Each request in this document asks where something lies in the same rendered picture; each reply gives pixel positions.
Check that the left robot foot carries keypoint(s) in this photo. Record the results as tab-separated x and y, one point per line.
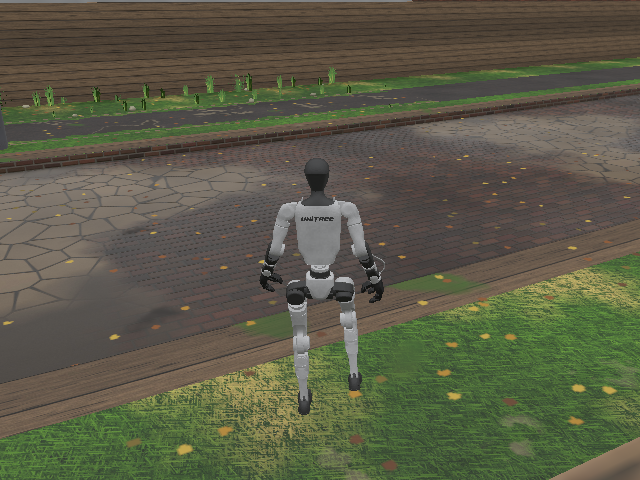
304	406

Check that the robot left upper arm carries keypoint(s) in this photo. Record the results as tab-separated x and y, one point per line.
286	212

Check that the robot right thigh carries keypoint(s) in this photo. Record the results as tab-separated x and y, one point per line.
344	291

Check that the robot right forearm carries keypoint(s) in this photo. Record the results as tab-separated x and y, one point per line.
369	266

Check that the robot left hand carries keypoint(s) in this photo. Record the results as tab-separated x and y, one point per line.
275	278

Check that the robot left forearm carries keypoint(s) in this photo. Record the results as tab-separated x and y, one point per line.
269	262

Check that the robot right upper arm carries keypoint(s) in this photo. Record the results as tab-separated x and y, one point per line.
350	211

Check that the robot right hand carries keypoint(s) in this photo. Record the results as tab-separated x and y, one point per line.
378	287

